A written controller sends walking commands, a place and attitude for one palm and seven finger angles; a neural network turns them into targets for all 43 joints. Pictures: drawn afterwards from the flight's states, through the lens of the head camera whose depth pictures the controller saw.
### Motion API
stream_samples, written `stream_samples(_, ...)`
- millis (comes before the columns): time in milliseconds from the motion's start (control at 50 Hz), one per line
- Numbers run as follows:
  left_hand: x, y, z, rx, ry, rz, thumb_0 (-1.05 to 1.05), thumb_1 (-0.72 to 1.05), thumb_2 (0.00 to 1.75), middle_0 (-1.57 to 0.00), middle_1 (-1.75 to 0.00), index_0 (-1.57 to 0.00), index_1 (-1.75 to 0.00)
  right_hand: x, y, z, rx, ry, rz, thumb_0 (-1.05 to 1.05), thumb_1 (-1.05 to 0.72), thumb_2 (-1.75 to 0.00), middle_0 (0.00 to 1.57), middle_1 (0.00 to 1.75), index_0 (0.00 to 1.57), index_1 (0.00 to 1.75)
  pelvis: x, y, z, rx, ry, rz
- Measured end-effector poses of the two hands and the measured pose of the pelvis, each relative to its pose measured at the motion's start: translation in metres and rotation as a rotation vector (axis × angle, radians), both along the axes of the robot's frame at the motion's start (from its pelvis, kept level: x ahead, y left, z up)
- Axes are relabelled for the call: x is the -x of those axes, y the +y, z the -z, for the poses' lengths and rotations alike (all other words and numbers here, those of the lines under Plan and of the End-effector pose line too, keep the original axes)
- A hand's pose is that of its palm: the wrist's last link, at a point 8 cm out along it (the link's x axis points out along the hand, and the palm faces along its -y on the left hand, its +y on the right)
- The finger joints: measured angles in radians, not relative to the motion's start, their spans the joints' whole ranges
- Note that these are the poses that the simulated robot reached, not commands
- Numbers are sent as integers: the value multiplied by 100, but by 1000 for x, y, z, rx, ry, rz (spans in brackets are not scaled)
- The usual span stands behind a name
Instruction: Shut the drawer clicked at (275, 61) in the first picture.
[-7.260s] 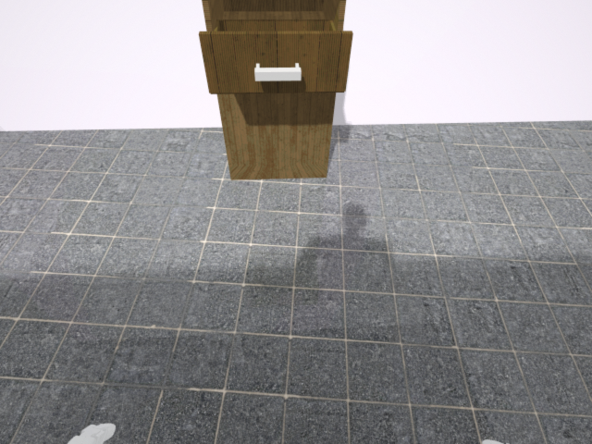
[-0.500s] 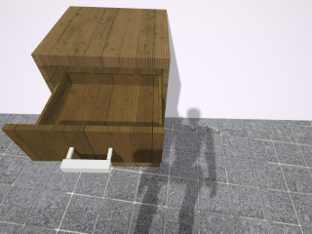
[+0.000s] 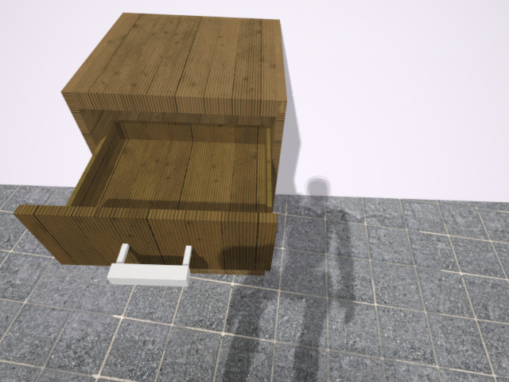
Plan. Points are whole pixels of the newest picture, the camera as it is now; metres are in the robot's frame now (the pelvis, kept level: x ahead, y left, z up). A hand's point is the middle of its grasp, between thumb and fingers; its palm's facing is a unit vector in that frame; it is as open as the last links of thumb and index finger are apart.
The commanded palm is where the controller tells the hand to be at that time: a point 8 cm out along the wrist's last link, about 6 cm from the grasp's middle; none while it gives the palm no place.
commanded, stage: look again from close up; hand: left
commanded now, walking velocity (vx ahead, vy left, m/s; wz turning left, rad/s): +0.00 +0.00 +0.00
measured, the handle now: (153, 262) +0.31 +0.21 -0.04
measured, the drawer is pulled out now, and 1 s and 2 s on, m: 0.29 0.29 0.29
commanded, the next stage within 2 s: raise the hand and make a fist in 0.38 s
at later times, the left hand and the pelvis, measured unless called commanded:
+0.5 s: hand out of the picture -0.03 +0.17 -0.18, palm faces +0.03 -0.98 -0.18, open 7.4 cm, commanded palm +0.08 +0.22 -0.07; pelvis +0.00 +0.01 +0.00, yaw +0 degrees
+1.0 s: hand out of the picture +0.10 +0.17 -0.04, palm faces +0.17 -0.98 -0.04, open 5.4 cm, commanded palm +0.09 +0.22 -0.03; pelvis -0.07 -0.02 -0.09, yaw +3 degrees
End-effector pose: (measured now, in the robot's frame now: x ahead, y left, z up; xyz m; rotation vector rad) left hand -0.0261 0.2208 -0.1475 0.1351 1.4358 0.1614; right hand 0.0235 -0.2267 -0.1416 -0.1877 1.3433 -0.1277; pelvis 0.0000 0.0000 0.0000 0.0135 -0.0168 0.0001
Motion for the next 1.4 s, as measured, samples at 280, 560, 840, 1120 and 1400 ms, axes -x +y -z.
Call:
stream_samples(280,-3,1,0,6,-8,1,1,91,90,-20,-30,-20,-30,27,11,2,-15,57,24,1,-91,-90,20,29,20,30,2,5,0,0,-1,-2)
stream_samples(560,-38,17,-31,-69,-283,-73,4,95,90,-21,-31,-21,-30,14,8,-5,13,-112,18,2,-92,-90,20,30,20,30,10,9,3,1,14,-1)
stream_samples(840,-146,-28,-118,177,-1442,134,2,93,90,-39,-51,-39,-51,-126,-29,-34,69,-828,-130,2,-90,-90,20,29,20,30,61,-8,71,9,195,-20)
stream_samples(1120,-119,0,-129,42,-1459,147,2,91,90,-67,-81,-67,-81,-108,3,7,-21,-760,-189,1,-90,-90,20,30,21,30,75,-24,89,64,188,-60)
stream_samples(1400,-140,8,-149,62,-1358,119,2,91,90,-94,-111,-95,-111,-55,-26,2,75,-596,-27,2,-90,-90,20,30,21,30,51,-4,62,35,183,-26)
